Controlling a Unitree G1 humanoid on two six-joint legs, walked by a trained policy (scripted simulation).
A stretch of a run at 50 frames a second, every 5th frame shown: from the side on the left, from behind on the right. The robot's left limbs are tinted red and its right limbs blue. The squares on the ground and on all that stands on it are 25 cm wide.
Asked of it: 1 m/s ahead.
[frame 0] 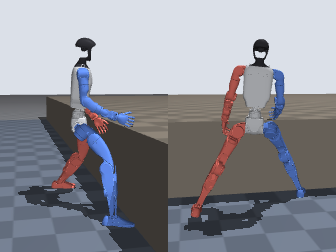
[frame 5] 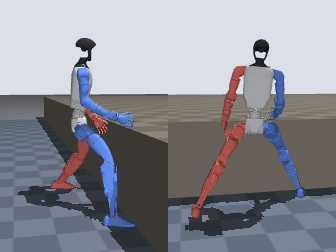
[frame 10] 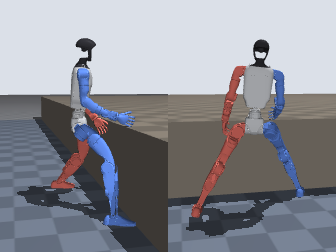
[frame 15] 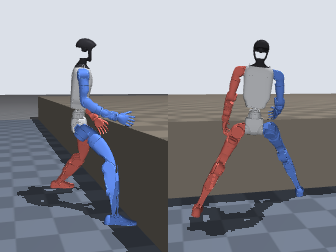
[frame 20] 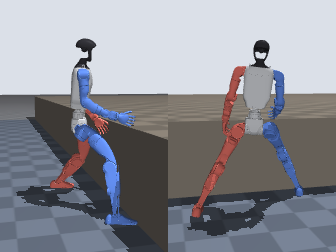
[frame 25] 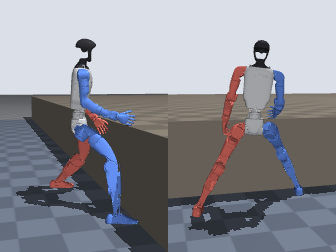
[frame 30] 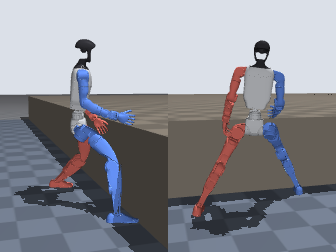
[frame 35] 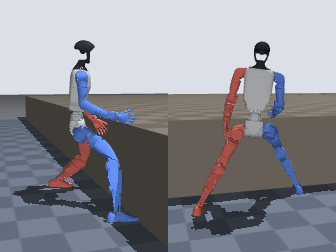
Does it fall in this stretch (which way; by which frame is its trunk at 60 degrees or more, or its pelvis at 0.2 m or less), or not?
no
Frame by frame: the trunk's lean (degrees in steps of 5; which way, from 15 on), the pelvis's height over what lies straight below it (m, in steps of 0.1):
0: 10, 0.7
5: 10, 0.7
10: 10, 0.7
15: 10, 0.7
20: 10, 0.7
25: 10, 0.7
30: 10, 0.7
35: 10, 0.6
